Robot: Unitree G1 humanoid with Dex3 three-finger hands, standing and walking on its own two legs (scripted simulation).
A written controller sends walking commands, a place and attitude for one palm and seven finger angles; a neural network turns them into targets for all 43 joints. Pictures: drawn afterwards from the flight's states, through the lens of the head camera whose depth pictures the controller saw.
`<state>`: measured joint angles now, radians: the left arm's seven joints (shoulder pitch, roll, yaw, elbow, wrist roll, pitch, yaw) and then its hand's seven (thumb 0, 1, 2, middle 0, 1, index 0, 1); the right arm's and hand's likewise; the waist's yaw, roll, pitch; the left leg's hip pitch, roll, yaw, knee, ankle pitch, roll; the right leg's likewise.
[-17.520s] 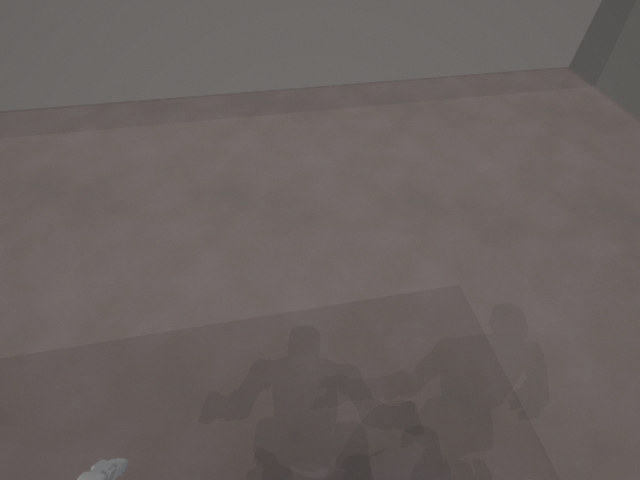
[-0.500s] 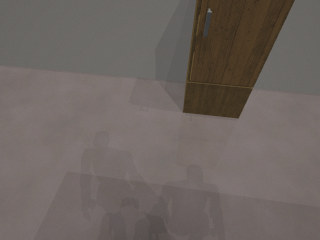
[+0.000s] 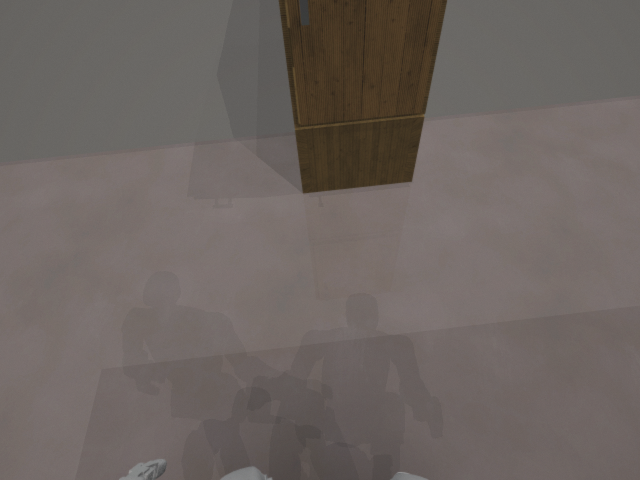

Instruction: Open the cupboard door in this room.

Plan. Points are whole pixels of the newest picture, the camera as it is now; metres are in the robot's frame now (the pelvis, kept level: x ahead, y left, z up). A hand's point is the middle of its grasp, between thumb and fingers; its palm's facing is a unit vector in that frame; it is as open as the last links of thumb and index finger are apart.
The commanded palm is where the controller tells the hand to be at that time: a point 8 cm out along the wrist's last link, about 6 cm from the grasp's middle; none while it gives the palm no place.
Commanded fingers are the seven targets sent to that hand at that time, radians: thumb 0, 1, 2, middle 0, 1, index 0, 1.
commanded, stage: walk to a spot facing it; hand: left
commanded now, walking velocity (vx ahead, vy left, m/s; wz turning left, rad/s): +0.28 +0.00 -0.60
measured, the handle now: out of the picture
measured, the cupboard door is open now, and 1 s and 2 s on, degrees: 0 0 0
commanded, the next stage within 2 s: turn to face it in 1.66 s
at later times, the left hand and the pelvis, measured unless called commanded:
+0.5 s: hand (165, 466) +0.15 +0.25 -0.15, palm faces -0.21 -0.96 -0.18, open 7.4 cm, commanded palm none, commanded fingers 0.00 0.90 0.90 -0.20 -0.30 -0.20 -0.30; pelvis +0.09 +0.05 +0.02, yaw -17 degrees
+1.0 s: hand (357, 267) +0.49 -0.02 -0.15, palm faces -0.65 -0.75 -0.15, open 7.4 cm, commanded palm none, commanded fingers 0.00 0.90 0.90 -0.20 -0.30 -0.20 -0.30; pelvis +0.25 -0.06 +0.00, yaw -36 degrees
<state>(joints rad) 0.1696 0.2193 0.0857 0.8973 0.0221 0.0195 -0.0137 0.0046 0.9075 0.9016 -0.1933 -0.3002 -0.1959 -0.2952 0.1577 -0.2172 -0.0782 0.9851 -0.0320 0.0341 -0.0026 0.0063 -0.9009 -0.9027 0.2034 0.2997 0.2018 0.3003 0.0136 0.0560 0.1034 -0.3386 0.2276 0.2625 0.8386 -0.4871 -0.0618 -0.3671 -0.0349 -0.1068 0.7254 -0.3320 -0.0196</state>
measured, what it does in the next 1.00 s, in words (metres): walks ahead, turning right: left foot, then right foot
